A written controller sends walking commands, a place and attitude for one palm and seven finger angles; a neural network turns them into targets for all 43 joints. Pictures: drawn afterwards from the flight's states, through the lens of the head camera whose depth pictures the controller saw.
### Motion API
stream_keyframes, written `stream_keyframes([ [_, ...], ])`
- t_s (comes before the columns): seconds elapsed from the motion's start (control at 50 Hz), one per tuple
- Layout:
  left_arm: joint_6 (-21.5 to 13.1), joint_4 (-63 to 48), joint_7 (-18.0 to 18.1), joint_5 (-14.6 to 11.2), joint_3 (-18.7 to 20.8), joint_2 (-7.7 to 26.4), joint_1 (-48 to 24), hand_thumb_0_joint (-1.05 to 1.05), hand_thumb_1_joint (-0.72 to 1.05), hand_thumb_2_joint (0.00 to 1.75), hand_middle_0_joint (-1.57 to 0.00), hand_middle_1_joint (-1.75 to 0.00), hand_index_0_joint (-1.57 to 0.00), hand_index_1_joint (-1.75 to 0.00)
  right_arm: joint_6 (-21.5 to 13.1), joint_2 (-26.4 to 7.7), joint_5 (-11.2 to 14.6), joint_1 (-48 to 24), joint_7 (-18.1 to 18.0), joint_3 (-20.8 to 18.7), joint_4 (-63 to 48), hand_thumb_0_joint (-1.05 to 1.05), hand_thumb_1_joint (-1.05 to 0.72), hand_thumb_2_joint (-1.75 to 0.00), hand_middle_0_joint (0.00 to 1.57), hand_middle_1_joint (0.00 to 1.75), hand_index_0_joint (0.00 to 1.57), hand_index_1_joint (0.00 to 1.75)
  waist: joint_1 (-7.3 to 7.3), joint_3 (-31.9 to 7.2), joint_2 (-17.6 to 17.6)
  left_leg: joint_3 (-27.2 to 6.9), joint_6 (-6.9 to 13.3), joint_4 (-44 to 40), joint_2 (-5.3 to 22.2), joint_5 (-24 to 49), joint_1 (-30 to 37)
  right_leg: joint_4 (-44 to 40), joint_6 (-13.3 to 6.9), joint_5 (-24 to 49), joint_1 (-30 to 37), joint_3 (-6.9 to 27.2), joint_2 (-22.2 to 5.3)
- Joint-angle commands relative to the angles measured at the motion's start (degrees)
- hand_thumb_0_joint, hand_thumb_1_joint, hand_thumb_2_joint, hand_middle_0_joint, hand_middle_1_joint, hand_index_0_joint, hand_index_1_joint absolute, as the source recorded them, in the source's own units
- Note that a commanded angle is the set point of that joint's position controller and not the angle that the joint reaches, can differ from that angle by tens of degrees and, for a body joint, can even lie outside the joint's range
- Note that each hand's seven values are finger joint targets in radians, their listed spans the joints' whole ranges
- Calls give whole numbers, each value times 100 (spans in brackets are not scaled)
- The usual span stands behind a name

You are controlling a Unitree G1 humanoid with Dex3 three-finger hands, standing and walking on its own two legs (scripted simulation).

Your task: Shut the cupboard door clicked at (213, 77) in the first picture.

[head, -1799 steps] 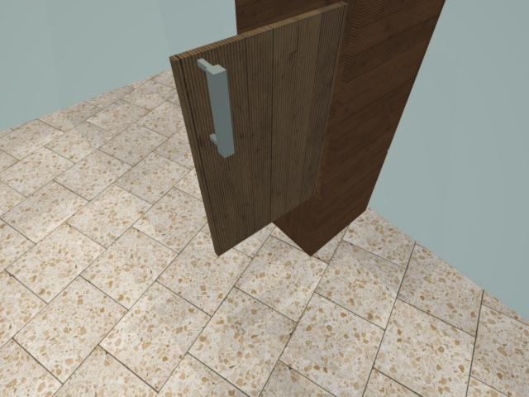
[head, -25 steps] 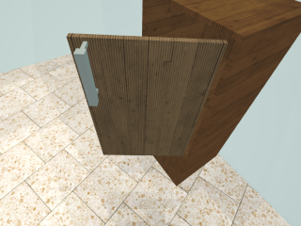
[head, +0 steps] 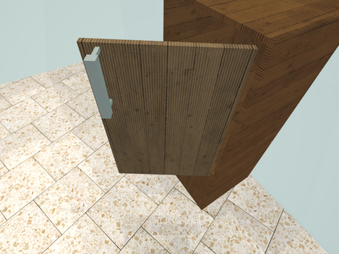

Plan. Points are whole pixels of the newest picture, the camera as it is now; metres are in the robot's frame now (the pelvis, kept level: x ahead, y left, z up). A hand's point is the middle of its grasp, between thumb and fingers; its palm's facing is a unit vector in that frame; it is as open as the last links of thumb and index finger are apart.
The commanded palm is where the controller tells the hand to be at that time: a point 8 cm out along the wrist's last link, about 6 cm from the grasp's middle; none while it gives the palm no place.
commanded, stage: come to a stop and stand still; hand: left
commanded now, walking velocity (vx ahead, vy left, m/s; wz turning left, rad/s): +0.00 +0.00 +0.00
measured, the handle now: (102, 84) +0.45 +0.20 +0.16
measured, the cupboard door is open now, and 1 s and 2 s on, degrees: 55 55 55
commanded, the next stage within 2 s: look again from close up in 0.44 s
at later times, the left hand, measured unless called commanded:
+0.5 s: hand out of the picture -0.06 +0.20 -0.17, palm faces +0.06 -0.98 -0.21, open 7.4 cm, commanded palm none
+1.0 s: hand out of the picture -0.02 +0.18 -0.17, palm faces +0.04 -0.99 -0.15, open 7.4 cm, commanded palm none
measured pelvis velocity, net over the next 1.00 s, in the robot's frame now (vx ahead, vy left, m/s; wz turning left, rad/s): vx -0.01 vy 0.02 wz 0.03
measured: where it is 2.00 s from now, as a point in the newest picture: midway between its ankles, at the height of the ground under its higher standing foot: outside the picture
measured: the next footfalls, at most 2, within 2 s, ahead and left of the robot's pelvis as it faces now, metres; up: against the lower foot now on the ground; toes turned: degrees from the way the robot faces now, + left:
none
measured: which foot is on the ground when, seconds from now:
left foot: down 0.00-1.00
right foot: down 0.00-1.00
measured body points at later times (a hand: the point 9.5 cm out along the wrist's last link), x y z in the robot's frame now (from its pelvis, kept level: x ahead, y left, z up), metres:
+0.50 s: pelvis -0.03 +0.03 +0.00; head -0.04 +0.03 +0.45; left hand -0.06 +0.25 -0.15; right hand +0.01 -0.21 -0.15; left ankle +0.02 +0.08 -0.73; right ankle +0.01 -0.12 -0.73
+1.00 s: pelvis -0.01 +0.02 +0.01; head -0.01 +0.03 +0.46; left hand -0.02 +0.23 -0.16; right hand +0.00 -0.20 -0.14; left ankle +0.02 +0.08 -0.73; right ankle +0.01 -0.12 -0.73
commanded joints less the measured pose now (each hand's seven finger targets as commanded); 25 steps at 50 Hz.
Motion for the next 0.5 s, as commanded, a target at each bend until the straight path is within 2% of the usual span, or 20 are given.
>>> stream_keyframes([
  [0.0,18,-501,24,3,98,690,168,0,90,90,-20,-30,-20,-30,-107,-697,-21,206,16,-26,-539,0,-90,-90,20,30,20,30,49,71,466,-1187,97,-1055,811,409,-469,-477,-281,-29,-124,367,-268],
  [0.04,63,-542,-27,17,88,639,245,0,90,90,-20,-30,-20,-30,-73,-798,-54,195,50,-41,-649,0,-90,-90,20,30,20,30,44,472,284,-1335,79,-1546,743,-1308,-1017,-502,-272,-451,-201,306,-156],
  [0.08,84,-582,-63,31,103,620,398,0,90,90,-20,-30,-20,-30,-62,-897,-71,200,71,-75,-722,0,-90,-90,20,30,20,30,85,351,414,-1467,112,-1837,776,-1869,-1202,-328,-241,-438,-77,198,-67],
  [0.1,83,-603,-72,40,107,632,473,0,90,90,-20,-30,-20,-30,-65,-891,-75,190,68,-74,-733,0,-90,-90,20,30,20,30,115,268,492,-1456,135,-1893,786,-1913,-1250,-267,-245,-379,29,152,-48],
  [0.16,56,-643,-96,30,105,634,566,0,90,90,-20,-30,-20,-30,-73,-934,-77,246,79,-61,-727,0,-90,-90,20,30,20,30,109,-7,312,-1479,125,-1839,734,-1883,-1051,-369,-250,-420,16,264,-54],
  [0.22,13,-667,-97,20,77,654,543,0,90,90,-20,-30,-20,-30,-89,-913,-62,352,82,-36,-655,0,-90,-90,20,30,20,30,69,-16,117,-1464,115,-1784,705,-1712,-858,-576,-267,-411,-104,425,-96],
  [0.26,3,-644,-100,14,65,673,533,0,90,90,-20,-30,-20,-30,-86,-933,-59,430,87,-29,-589,0,-90,-90,20,30,20,30,27,100,142,-1457,77,-1816,668,-1750,-840,-680,-273,-546,-244,541,-96],
  [0.48,-91,-253,-92,-14,-28,592,803,0,90,90,-20,-30,-20,-30,-150,-824,-8,669,71,53,-123,0,-90,-90,20,30,20,30,-23,51,9,-1409,40,-1794,599,-1305,-427,-988,-279,-466,-434,904,-148],
])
